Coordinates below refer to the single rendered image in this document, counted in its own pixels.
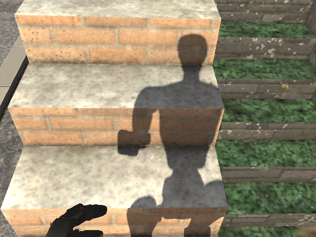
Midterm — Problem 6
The left robot hand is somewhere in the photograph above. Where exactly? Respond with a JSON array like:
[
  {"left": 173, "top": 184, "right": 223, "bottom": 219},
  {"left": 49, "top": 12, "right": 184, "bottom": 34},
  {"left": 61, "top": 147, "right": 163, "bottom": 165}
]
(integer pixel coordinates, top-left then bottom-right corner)
[{"left": 45, "top": 203, "right": 108, "bottom": 237}]

